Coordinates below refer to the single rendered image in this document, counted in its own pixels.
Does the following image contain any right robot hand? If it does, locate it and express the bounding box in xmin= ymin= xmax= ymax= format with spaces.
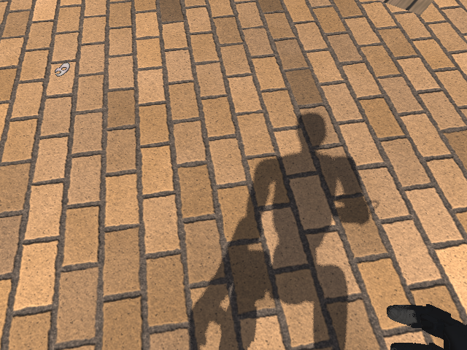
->
xmin=387 ymin=304 xmax=467 ymax=350

